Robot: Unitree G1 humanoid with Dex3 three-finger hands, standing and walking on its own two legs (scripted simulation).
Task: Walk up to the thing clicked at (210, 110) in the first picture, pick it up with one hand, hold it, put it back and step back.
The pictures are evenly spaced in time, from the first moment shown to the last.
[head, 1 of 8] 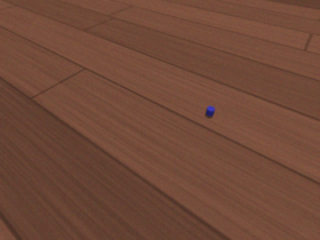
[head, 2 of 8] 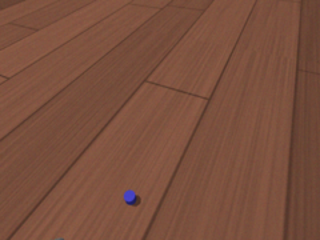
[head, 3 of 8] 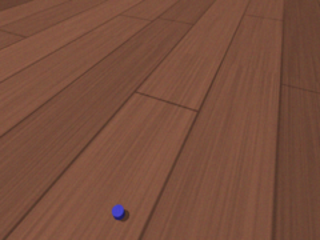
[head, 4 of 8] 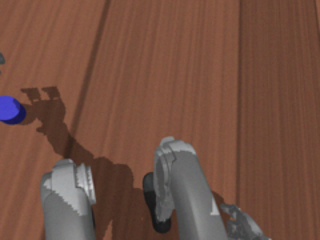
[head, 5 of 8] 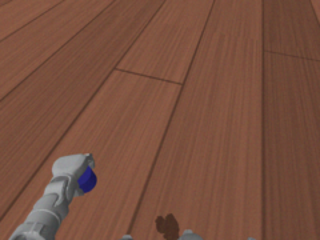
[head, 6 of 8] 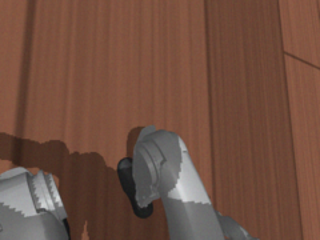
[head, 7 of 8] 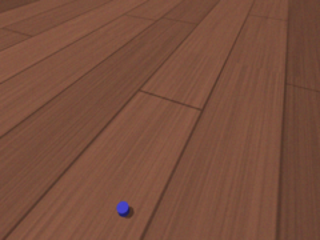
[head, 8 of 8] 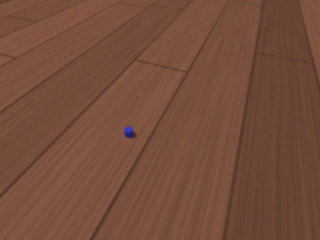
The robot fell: no
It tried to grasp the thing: yes
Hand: left
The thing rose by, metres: 0.68
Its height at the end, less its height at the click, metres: +0.00
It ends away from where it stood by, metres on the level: 0.01
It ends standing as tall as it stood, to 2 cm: yes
